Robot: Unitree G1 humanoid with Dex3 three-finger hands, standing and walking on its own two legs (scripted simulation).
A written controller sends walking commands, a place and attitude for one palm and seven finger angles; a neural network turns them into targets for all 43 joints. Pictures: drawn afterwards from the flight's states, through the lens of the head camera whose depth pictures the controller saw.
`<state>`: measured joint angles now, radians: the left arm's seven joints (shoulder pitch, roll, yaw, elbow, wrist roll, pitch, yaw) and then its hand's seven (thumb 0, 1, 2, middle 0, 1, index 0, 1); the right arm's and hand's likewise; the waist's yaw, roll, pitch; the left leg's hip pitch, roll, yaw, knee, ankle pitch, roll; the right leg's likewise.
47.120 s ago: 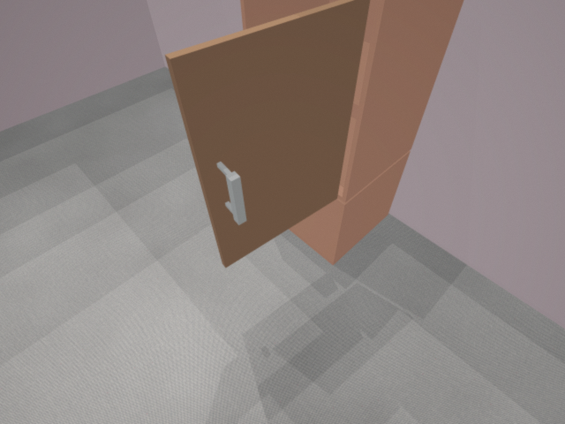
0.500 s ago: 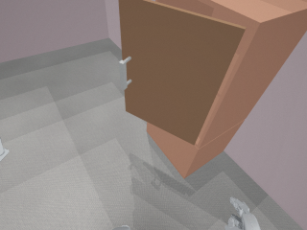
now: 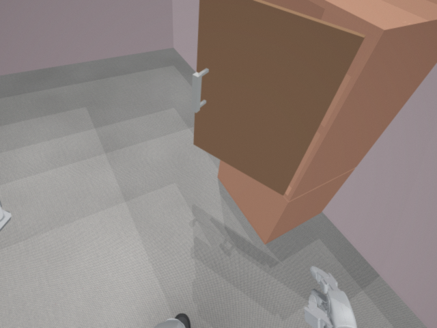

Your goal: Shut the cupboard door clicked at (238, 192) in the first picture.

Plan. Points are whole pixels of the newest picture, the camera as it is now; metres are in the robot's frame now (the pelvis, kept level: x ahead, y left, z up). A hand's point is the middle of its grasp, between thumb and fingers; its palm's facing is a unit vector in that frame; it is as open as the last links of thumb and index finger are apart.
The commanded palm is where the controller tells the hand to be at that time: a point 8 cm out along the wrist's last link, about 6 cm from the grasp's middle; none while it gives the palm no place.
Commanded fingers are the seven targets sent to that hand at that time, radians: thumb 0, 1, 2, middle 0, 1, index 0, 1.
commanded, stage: step back with the hand held close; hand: left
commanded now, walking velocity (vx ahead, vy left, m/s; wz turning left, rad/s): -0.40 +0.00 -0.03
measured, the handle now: (200, 90) +0.80 +0.16 -0.03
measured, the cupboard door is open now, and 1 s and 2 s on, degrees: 26 26 26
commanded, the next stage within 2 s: stop stepping back and stand still in 0.12 s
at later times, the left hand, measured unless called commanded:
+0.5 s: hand out of the picture +0.13 +0.29 +0.17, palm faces +0.39 -0.84 -0.37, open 7.4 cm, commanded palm +0.06 +0.32 +0.19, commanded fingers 0.00 0.90 0.90 -0.20 -0.30 -0.20 -0.30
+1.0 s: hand out of the picture +0.12 +0.31 +0.18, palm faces +0.38 -0.82 -0.43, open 7.4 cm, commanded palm +0.06 +0.34 +0.19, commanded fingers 0.00 0.90 0.90 -0.20 -0.30 -0.20 -0.30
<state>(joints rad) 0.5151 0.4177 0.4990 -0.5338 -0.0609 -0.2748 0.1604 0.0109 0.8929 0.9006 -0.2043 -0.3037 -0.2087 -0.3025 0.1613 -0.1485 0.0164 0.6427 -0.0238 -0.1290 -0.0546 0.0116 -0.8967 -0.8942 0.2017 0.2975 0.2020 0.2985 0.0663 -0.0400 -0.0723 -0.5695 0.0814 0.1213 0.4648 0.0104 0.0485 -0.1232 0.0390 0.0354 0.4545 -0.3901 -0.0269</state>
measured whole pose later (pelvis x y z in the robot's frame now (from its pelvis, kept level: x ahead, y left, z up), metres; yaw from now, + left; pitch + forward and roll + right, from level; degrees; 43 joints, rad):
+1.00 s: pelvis -0.10 +0.05 +0.02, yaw -4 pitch +1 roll +0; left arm 0.55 0.43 0.44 -0.50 -0.04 -0.19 0.16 0.01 0.89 0.90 -0.21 -0.30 -0.21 -0.30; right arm 0.27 -0.15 0.05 0.63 -0.02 -0.12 -0.07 0.01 -0.90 -0.89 0.20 0.30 0.20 0.30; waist -0.03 -0.05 -0.04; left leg -0.32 -0.01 0.07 0.45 -0.15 0.04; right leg -0.18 0.04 -0.02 0.44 -0.28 -0.02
